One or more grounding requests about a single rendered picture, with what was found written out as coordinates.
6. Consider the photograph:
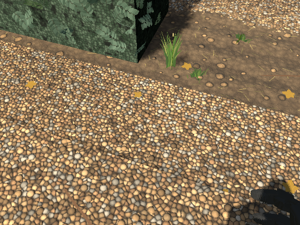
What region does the robot right hand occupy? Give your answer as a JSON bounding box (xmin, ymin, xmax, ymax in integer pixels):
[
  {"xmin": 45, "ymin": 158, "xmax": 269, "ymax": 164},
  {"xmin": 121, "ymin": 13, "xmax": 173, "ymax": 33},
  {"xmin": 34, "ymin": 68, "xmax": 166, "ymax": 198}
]
[{"xmin": 246, "ymin": 188, "xmax": 300, "ymax": 225}]

